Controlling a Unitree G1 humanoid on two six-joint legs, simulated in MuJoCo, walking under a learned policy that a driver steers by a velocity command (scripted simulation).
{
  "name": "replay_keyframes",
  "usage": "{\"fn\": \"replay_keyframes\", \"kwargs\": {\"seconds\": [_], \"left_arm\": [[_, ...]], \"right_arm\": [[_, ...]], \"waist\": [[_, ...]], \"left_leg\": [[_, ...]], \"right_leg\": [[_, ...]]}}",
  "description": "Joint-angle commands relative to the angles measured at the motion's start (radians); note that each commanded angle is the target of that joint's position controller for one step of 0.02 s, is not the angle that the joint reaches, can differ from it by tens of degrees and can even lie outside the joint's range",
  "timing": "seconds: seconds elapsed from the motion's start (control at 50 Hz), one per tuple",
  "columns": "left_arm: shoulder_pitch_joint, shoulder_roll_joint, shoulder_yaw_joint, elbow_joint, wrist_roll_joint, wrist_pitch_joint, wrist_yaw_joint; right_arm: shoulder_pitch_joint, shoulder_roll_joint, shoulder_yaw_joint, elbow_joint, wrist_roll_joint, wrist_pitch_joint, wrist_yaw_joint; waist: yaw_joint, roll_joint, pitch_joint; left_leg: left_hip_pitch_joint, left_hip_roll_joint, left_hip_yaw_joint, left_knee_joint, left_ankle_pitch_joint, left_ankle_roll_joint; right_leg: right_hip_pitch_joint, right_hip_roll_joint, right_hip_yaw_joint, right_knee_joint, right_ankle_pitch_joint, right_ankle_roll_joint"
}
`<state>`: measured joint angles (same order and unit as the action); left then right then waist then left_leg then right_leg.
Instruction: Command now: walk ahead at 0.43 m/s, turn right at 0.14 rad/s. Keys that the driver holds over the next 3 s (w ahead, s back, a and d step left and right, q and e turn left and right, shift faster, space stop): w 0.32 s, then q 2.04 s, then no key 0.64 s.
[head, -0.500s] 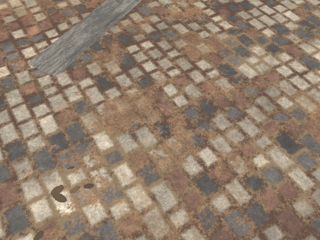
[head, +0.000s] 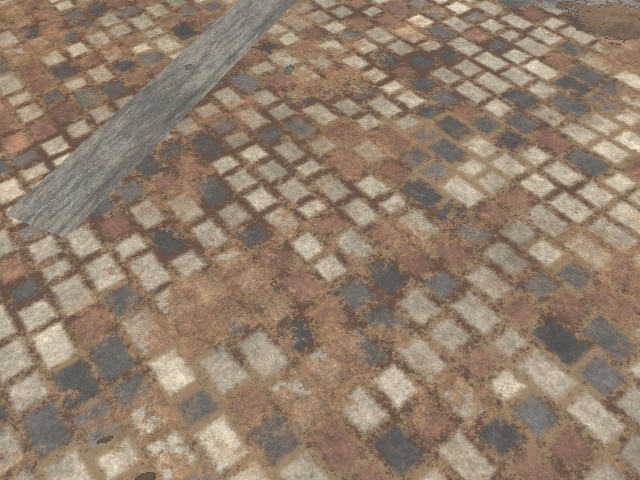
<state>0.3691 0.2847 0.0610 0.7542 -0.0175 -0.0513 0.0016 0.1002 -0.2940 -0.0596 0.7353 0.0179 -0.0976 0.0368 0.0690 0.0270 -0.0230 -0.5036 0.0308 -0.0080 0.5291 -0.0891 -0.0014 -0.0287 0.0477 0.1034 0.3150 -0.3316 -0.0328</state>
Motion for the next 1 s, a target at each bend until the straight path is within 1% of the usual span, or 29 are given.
{"fn": "replay_keyframes", "kwargs": {"seconds": [0.02, 0.04, 0.06, 0.08, 0.1, 0.12, 0.14, 0.16, 0.2, 0.26, 0.32, 0.38, 0.46, 0.5, 0.52, 0.54, 0.56, 0.58, 0.6, 0.62, 0.68, 0.76, 0.84, 0.9, 0.92, 0.94, 0.96, 0.98, 1.0], "left_arm": [[0.003, 0.178, 0.046, -0.042, -0.003, 0.000, 0.003], [-0.002, 0.163, 0.040, -0.044, 0.000, 0.002, 0.004], [-0.011, 0.125, 0.024, -0.054, 0.008, 0.000, 0.005], [0.043, 0.062, 0.004, -0.089, 0.005, -0.014, 0.008], [0.034, 0.071, 0.001, -0.092, -0.002, -0.031, 0.011], [-0.018, 0.146, 0.021, -0.094, -0.023, -0.040, 0.004], [-0.069, 0.146, 0.019, -0.102, -0.024, -0.043, -0.002], [-0.105, 0.133, 0.017, -0.108, -0.009, -0.044, -0.006], [-0.089, 0.110, 0.019, -0.095, 0.003, -0.032, -0.009], [-0.095, 0.076, 0.011, -0.095, 0.010, -0.018, -0.006], [-0.186, 0.053, 0.001, -0.117, 0.018, -0.028, -0.007], [-0.310, 0.022, -0.011, -0.148, 0.023, -0.053, -0.022], [-0.336, 0.068, 0.010, -0.162, 0.023, -0.066, -0.039], [-0.238, 0.113, 0.031, -0.137, 0.030, -0.067, -0.031], [-0.149, 0.150, 0.045, -0.118, 0.038, -0.070, -0.022], [-0.038, 0.226, 0.059, -0.116, 0.068, -0.068, -0.009], [-0.042, 0.230, 0.052, -0.125, 0.067, -0.045, -0.008], [-0.052, 0.169, 0.041, -0.151, 0.044, -0.023, -0.008], [-0.110, 0.127, 0.029, -0.152, 0.029, -0.008, -0.004], [-0.169, 0.097, 0.018, -0.141, 0.020, 0.002, 0.001], [-0.303, 0.105, 0.022, -0.129, 0.048, 0.009, 0.002], [-0.342, 0.130, 0.037, -0.109, 0.039, 0.000, 0.014], [-0.337, 0.162, 0.049, -0.086, 0.023, 0.023, 0.020], [-0.342, 0.173, 0.053, -0.065, 0.001, 0.041, 0.016], [-0.320, 0.151, 0.049, -0.051, -0.004, 0.048, 0.016], [-0.274, 0.113, 0.041, -0.028, 0.001, 0.057, 0.014], [-0.242, 0.062, 0.026, -0.050, 0.041, 0.061, 0.009], [-0.360, 0.107, 0.040, -0.091, 0.039, 0.059, 0.021], [-0.375, 0.129, 0.049, -0.091, 0.019, 0.060, 0.026]], "right_arm": [[-0.060, -0.108, -0.026, -0.093, 0.002, -0.030, 0.003], [0.029, -0.131, -0.039, -0.069, -0.002, -0.031, -0.004], [0.174, -0.172, -0.055, -0.044, -0.009, -0.032, -0.012], [0.324, -0.274, -0.081, -0.023, -0.030, -0.029, -0.016], [0.379, -0.226, -0.070, 0.002, -0.016, -0.023, -0.006], [0.323, -0.165, -0.048, -0.003, -0.005, -0.019, -0.007], [0.263, -0.137, -0.037, -0.019, -0.009, -0.010, -0.010], [0.215, -0.113, -0.028, -0.026, -0.015, -0.004, -0.010], [0.160, -0.096, -0.019, -0.039, -0.026, -0.006, -0.010], [0.166, -0.116, -0.025, -0.026, -0.017, -0.018, -0.013], [0.191, -0.129, -0.027, -0.006, -0.011, -0.014, -0.021], [0.255, -0.141, -0.028, 0.027, -0.004, 0.006, -0.036], [0.289, -0.160, -0.036, 0.045, 0.008, 0.035, -0.049], [0.242, -0.172, -0.044, 0.026, 0.009, 0.045, -0.056], [0.231, -0.153, -0.039, 0.011, 0.007, 0.046, -0.056], [0.248, -0.079, -0.014, -0.035, -0.020, 0.042, -0.054], [0.443, -0.003, 0.014, -0.012, -0.014, 0.043, -0.048], [0.440, -0.122, -0.012, 0.010, 0.005, 0.054, -0.047], [0.337, -0.153, -0.028, -0.017, 0.021, 0.069, -0.051], [0.287, -0.139, -0.027, -0.028, 0.015, 0.088, -0.060], [0.314, -0.094, -0.029, -0.039, 0.004, 0.151, -0.078], [0.251, -0.073, -0.024, -0.083, -0.011, 0.157, -0.072], [0.184, -0.096, -0.030, -0.124, -0.009, 0.160, -0.047], [0.195, -0.102, -0.041, -0.131, -0.012, 0.162, -0.034], [0.217, -0.113, -0.050, -0.122, -0.018, 0.160, -0.036], [0.244, -0.155, -0.064, -0.121, -0.025, 0.157, -0.044], [0.231, -0.271, -0.087, -0.159, -0.022, 0.153, -0.065], [0.235, -0.293, -0.084, -0.181, -0.055, 0.131, -0.054], [0.208, -0.264, -0.076, -0.179, -0.061, 0.108, -0.046]], "waist": [[-0.036, -0.152, 0.065], [-0.081, -0.142, 0.008], [-0.151, -0.103, -0.103], [-0.173, 0.118, -0.269], [-0.182, 0.259, -0.292], [-0.175, 0.162, -0.149], [-0.152, 0.091, -0.066], [-0.130, 0.042, 0.004], [-0.083, 0.064, 0.039], [-0.063, 0.051, 0.050], [-0.087, 0.031, 0.066], [-0.129, 0.026, 0.085], [-0.111, 0.066, 0.041], [-0.044, 0.087, -0.013], [0.001, 0.058, -0.083], [0.017, -0.092, -0.253], [-0.047, -0.326, -0.431], [-0.010, -0.228, -0.483], [-0.013, -0.178, -0.340], [-0.034, -0.130, -0.225], [-0.115, -0.189, -0.072], [-0.110, -0.153, -0.076], [-0.091, -0.152, -0.084], [-0.114, -0.134, -0.069], [-0.117, -0.105, -0.064], [-0.115, 0.007, -0.027], [-0.066, 0.323, 0.006], [-0.134, 0.278, -0.007], [-0.121, 0.186, -0.010]], "left_leg": [[0.051, -0.018, 0.030, -0.058, -0.034, 0.045], [0.197, -0.039, 0.046, -0.081, -0.021, 0.069], [0.424, 0.038, -0.033, -0.061, -0.009, 0.120], [0.796, 0.265, -0.396, -0.084, -0.136, 0.258], [0.864, 0.358, -0.697, -0.230, -0.319, 0.315], [0.768, 0.344, -0.626, -0.255, -0.424, 0.280], [0.660, 0.309, -0.507, -0.265, -0.399, 0.249], [0.550, 0.266, -0.425, -0.299, -0.320, 0.241], [0.413, 0.212, -0.319, -0.354, -0.178, 0.229], [0.356, 0.191, -0.210, -0.398, -0.004, 0.245], [0.363, 0.155, -0.109, -0.404, 0.138, 0.223], [0.331, 0.109, -0.048, -0.354, 0.339, 0.187], [0.447, 0.146, -0.124, -0.226, 0.380, 0.148], [0.467, 0.133, -0.149, -0.094, 0.456, 0.113], [0.419, 0.079, -0.126, 0.044, 0.423, 0.074], [0.206, -0.005, -0.096, 0.339, 0.083, 0.024], [-0.057, -0.109, -0.081, 0.675, -0.678, -0.030], [-0.075, -0.064, -0.155, 0.768, -0.644, -0.037], [-0.158, -0.027, -0.110, 0.788, -0.570, -0.048], [-0.175, 0.006, -0.075, 0.755, -0.507, -0.065], [0.011, 0.038, -0.025, 0.668, -0.398, -0.090], [0.080, 0.069, -0.008, 0.469, -0.271, -0.063], [0.138, 0.064, 0.023, 0.325, -0.224, -0.029], [0.225, 0.028, 0.074, 0.137, -0.175, 0.017], [0.282, 0.000, 0.078, 0.067, -0.141, 0.043], [0.330, 0.036, -0.023, -0.065, -0.014, 0.087], [0.416, 0.282, -0.389, -0.163, 0.253, 0.213], [0.322, 0.349, -0.533, -0.233, 0.188, 0.345], [0.318, 0.309, -0.458, -0.242, 0.118, 0.320]], "right_leg": [[-0.030, -0.276, 0.188, -0.027, 0.301, -0.157], [-0.051, -0.234, 0.152, 0.072, 0.453, -0.134], [-0.141, -0.176, 0.088, 0.285, 0.498, -0.095], [-0.475, -0.038, -0.020, 0.662, 0.269, -0.013], [-0.677, 0.021, 0.031, 0.870, -0.232, 0.010], [-0.779, -0.040, 0.061, 0.960, -0.192, -0.002], [-0.788, -0.093, 0.020, 0.957, -0.109, -0.012], [-0.776, -0.125, -0.006, 0.896, -0.038, -0.011], [-0.685, -0.167, -0.015, 0.819, 0.047, 0.000], [-0.682, -0.178, -0.041, 0.737, 0.132, 0.033], [-0.679, -0.172, -0.063, 0.537, 0.294, 0.048], [-0.550, -0.100, -0.113, 0.313, 0.440, 0.051], [-0.475, -0.054, -0.066, 0.182, 0.445, 0.020], [-0.345, -0.036, -0.069, 0.132, 0.426, -0.012], [-0.175, -0.071, -0.067, 0.099, 0.589, -0.041], [0.155, -0.282, 0.095, 0.221, 1.001, -0.119], [0.410, -0.554, 0.374, 0.250, 1.176, -0.293], [0.351, -0.498, 0.378, 0.194, 0.931, -0.277], [0.247, -0.448, 0.268, 0.149, 0.750, -0.243], [0.109, -0.399, 0.196, 0.102, 0.626, -0.220], [-0.274, -0.328, 0.028, -0.047, 0.369, -0.206], [-0.298, -0.351, -0.070, -0.070, 0.371, -0.217], [-0.246, -0.383, -0.105, -0.057, 0.300, -0.200], [-0.228, -0.373, -0.142, 0.019, 0.202, -0.140], [-0.253, -0.341, -0.170, 0.084, 0.131, -0.095], [-0.322, -0.274, -0.233, 0.234, 0.025, -0.019], [-0.570, -0.111, -0.327, 0.563, -0.267, 0.098], [-0.652, -0.038, -0.133, 0.766, -0.352, 0.098], [-0.669, -0.057, -0.071, 0.841, -0.275, 0.078]]}}
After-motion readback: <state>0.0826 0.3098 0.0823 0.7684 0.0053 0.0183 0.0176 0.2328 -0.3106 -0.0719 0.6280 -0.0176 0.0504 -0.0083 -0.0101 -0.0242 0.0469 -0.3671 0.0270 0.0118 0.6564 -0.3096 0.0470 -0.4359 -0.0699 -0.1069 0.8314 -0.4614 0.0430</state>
